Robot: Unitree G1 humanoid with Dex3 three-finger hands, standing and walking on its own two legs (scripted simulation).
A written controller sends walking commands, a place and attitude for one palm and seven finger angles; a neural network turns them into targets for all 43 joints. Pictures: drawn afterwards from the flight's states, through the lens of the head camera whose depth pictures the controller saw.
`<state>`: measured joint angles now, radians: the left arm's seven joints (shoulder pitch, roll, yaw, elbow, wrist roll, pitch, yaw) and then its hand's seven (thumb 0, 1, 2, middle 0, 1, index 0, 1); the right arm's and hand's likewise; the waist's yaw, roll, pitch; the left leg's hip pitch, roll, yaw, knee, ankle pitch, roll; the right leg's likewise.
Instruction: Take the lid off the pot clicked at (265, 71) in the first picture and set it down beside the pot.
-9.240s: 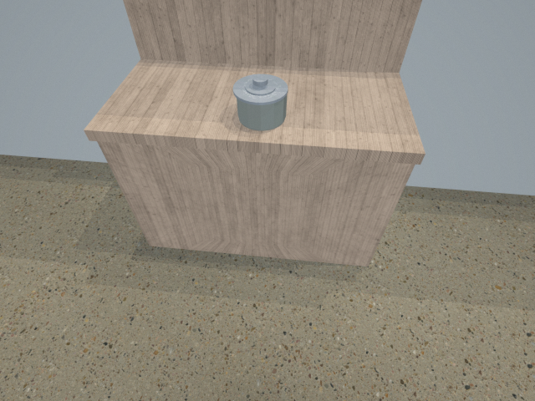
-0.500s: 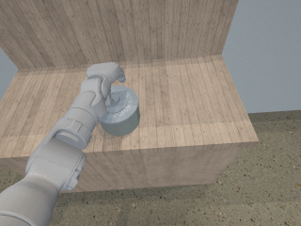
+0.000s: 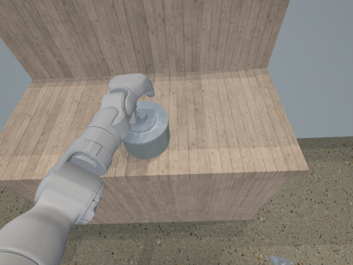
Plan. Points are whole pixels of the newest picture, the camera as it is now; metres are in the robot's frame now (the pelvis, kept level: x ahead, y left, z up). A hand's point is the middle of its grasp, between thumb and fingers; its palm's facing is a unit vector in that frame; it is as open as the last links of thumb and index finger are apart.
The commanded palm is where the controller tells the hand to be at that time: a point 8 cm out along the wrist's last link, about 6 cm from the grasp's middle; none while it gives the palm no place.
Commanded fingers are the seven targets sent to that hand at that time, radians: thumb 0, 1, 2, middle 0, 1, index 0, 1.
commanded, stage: lower the open fingers around the knob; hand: left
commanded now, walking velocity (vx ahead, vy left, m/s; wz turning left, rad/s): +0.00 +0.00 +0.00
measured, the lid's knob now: (139, 115) +0.50 +0.10 +0.02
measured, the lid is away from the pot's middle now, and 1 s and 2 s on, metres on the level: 0.00 0.00 0.00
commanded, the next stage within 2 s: close the fingers and squeeze the knob in 1.36 s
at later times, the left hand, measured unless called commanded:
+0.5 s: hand (133, 117) +0.46 +0.10 +0.06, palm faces -0.35 -0.05 -0.94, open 10.2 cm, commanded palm +0.46 +0.11 +0.12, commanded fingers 0.00 -0.27 1.33 -0.81 -0.08 -0.81 -0.08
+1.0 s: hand (135, 120) +0.46 +0.10 +0.05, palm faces -0.36 -0.05 -0.93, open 10.2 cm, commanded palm +0.46 +0.10 +0.10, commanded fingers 0.00 -0.27 1.33 -0.81 -0.08 -0.81 -0.08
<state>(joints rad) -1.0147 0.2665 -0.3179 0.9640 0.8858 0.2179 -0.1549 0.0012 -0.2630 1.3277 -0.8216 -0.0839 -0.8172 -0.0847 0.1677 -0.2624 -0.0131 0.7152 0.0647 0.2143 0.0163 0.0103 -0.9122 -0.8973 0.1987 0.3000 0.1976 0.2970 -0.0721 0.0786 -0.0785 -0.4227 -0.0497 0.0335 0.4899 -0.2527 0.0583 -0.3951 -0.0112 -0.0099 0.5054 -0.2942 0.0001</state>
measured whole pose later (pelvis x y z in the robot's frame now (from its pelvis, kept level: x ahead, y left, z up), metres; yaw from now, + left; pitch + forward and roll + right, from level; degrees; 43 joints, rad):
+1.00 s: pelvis -0.01 +0.00 +0.00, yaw -1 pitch +12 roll +0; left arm -0.98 0.26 -0.31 1.07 0.90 0.20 -0.08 0.00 -0.26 1.33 -0.82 -0.09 -0.82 -0.08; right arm 0.22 -0.26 -0.02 0.74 0.06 0.22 0.00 0.01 -0.91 -0.90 0.20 0.30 0.20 0.30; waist -0.09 0.07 -0.10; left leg -0.48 -0.04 0.04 0.53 -0.26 0.06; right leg -0.45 0.00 0.00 0.53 -0.29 0.00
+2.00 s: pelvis +0.00 +0.00 +0.00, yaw -2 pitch +13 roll +0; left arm -0.95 0.27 -0.30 1.04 0.91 0.19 -0.07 0.00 0.05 1.01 -0.55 -0.88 -0.58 -0.89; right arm 0.22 -0.26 -0.03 0.73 0.07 0.22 0.00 0.01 -0.91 -0.90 0.20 0.30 0.20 0.30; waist -0.09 0.07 -0.10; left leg -0.48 -0.03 0.05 0.53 -0.28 0.06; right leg -0.45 0.01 0.01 0.52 -0.29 0.00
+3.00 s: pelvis +0.00 +0.00 +0.00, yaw -1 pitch +13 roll -1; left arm -0.97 0.26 -0.31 1.05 0.91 0.20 -0.08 0.01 0.34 0.67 -0.66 -0.95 -0.67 -0.95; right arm 0.21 -0.26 -0.03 0.74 0.06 0.22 0.01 0.01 -0.91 -0.90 0.20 0.30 0.20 0.30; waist -0.09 0.06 -0.10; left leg -0.49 -0.03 0.05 0.54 -0.28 0.06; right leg -0.45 0.01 0.00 0.53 -0.29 0.00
